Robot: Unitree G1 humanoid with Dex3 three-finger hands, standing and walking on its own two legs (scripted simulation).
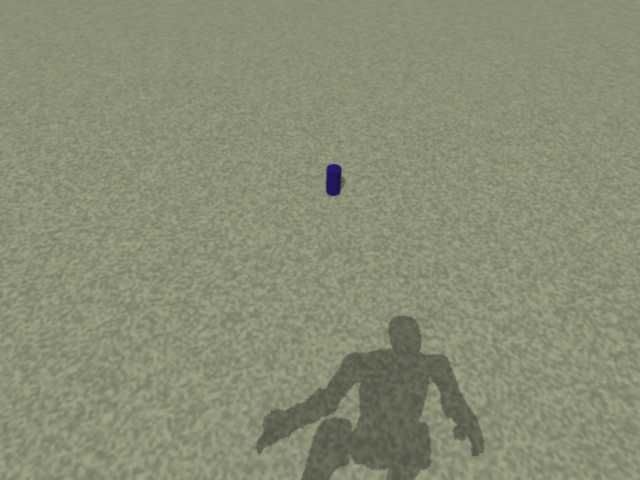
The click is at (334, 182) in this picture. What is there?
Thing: squat round
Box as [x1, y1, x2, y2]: [326, 164, 340, 195]
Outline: 331,164 327,166 326,192 330,195 336,195 339,193 340,166 336,164
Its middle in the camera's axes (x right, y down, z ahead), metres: +0.06 -0.31 +1.90
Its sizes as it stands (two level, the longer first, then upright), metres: 0.070 0.070 0.140
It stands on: the floor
